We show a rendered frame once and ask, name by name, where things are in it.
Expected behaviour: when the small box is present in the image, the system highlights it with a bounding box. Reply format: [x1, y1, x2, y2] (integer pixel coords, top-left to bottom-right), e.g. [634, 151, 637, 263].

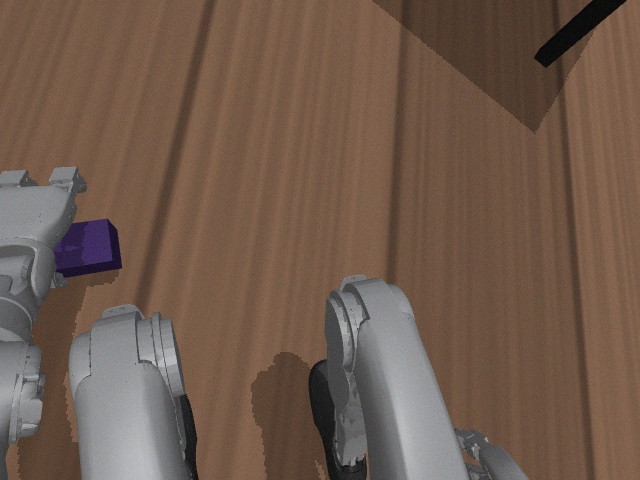
[53, 219, 122, 278]

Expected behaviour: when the right robot hand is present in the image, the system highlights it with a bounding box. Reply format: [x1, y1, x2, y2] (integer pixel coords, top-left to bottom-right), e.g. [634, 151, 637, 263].
[453, 428, 529, 480]

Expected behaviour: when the left robot foot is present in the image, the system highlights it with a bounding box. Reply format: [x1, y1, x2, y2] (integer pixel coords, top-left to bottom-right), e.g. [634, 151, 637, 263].
[179, 393, 199, 480]

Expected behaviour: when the right robot foot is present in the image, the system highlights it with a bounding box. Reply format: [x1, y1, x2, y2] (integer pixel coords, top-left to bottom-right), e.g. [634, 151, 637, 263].
[309, 359, 367, 480]

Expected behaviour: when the left robot arm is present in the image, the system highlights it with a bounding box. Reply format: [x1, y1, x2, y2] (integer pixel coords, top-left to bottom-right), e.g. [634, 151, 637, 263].
[0, 238, 55, 480]

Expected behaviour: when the left robot hand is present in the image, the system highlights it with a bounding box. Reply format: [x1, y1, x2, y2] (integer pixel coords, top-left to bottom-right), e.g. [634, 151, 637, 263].
[0, 166, 87, 289]

